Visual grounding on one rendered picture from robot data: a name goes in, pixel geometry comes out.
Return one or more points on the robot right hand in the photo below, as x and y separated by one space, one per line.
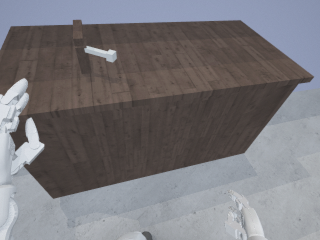
247 222

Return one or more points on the tap lever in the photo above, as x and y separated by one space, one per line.
110 55

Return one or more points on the left robot forearm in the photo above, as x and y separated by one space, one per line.
9 211

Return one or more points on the robot left hand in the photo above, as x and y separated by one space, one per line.
11 106

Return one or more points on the counter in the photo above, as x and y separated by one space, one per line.
179 94

